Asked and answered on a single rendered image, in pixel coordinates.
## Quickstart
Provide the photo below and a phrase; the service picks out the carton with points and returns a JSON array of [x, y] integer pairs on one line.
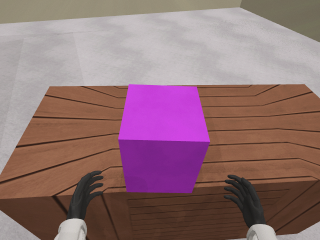
[[163, 138]]

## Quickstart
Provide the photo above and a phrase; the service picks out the robot left forearm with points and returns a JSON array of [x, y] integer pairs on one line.
[[72, 229]]

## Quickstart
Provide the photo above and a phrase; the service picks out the pedestal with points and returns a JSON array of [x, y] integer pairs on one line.
[[268, 134]]

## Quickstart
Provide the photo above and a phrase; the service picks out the robot right hand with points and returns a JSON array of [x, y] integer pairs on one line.
[[248, 200]]

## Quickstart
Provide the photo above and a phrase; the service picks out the robot right forearm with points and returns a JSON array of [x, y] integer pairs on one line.
[[261, 232]]

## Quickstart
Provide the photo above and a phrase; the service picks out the robot left hand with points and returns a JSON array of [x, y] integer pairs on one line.
[[82, 197]]

